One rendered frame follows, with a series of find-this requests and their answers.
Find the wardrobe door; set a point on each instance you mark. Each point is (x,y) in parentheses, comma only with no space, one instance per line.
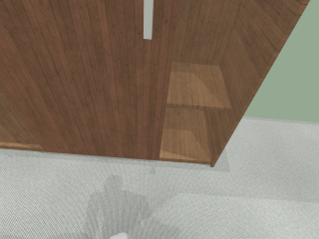
(82,77)
(12,127)

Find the handle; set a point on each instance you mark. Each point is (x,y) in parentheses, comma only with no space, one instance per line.
(148,19)

